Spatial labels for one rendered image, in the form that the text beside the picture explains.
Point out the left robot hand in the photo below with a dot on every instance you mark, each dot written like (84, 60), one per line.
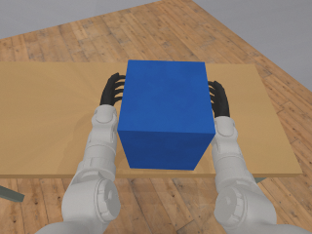
(109, 92)

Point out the right robot upper arm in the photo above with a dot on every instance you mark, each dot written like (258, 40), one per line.
(241, 211)

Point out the carton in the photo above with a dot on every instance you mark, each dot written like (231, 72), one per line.
(166, 119)

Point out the table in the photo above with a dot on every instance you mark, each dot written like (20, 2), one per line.
(46, 111)

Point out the robot left forearm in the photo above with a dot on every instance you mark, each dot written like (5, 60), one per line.
(100, 151)

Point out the right robot hand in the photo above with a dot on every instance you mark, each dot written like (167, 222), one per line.
(220, 105)

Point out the left robot upper arm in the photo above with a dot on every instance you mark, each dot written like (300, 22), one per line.
(87, 208)

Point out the robot right forearm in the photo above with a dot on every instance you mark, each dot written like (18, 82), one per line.
(229, 163)

